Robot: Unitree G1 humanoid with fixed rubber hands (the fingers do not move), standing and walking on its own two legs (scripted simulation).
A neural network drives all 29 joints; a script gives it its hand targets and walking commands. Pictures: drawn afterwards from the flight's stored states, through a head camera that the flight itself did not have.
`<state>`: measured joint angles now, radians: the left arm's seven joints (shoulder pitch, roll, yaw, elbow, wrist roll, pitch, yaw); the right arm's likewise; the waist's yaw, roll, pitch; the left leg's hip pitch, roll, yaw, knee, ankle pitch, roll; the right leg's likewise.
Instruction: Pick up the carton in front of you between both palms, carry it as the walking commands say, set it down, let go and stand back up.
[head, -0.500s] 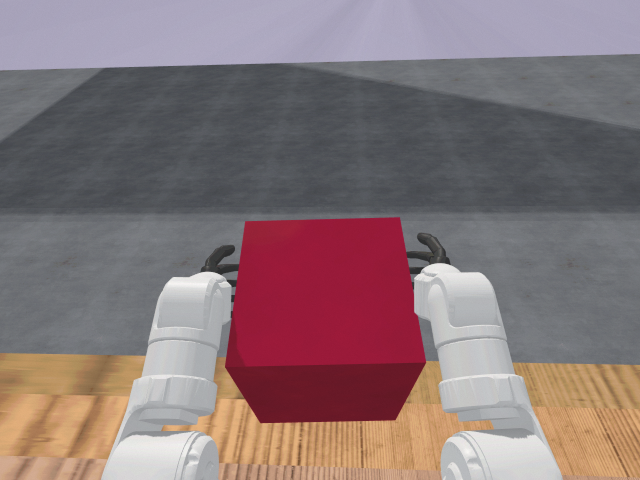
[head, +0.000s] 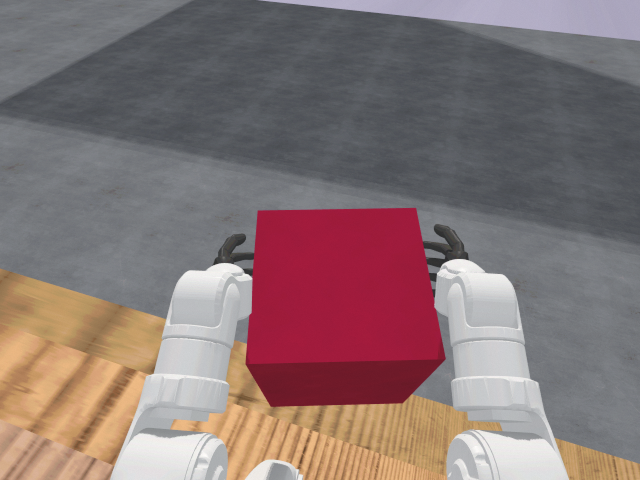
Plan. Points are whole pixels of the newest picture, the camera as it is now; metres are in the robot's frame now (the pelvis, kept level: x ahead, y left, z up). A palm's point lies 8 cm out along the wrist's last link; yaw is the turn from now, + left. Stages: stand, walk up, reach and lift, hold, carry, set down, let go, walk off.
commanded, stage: carry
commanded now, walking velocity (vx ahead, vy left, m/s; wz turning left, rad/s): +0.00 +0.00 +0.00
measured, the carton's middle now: (337, 316) +0.36 +0.03 -0.01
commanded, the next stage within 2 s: none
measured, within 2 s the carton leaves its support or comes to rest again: neither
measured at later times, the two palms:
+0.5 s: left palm (306, 196) +0.70 +0.12 -0.07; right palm (439, 214) +0.66 -0.16 -0.05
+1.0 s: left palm (312, 181) +1.00 +0.15 -0.27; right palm (403, 181) +1.04 -0.13 -0.26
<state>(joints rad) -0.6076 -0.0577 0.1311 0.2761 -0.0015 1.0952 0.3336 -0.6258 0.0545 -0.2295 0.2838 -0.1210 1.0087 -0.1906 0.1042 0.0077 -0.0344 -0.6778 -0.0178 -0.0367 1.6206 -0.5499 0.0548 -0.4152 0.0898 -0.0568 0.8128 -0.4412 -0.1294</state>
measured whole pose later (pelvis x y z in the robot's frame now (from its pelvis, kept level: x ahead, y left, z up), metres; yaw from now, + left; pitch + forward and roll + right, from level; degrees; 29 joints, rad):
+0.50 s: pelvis +0.33 +0.04 -0.19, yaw -3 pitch +0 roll +0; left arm -0.69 -0.03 0.21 0.34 0.12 1.16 0.18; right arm -0.72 0.04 -0.18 0.33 0.01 1.09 -0.35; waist -0.12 0.01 -0.06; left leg -0.44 -0.15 0.05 0.86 -0.42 0.16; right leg -0.63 0.04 0.08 1.47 -0.47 -0.03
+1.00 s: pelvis +0.67 -0.02 -0.36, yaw +0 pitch +1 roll -1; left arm -0.69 -0.06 0.15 0.30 0.00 1.17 0.37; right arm -0.63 0.07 -0.28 0.26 -0.14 1.05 -0.17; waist 0.12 -0.02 0.00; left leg -0.75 0.00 -0.04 1.33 -0.41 0.05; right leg -0.33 0.16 -0.06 0.80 -0.50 -0.15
